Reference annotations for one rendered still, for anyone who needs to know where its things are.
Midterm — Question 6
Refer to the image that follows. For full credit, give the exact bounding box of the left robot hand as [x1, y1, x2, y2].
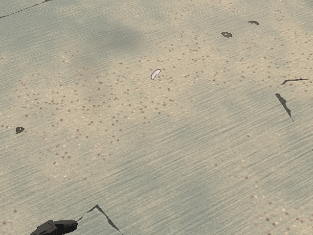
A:
[30, 219, 78, 235]

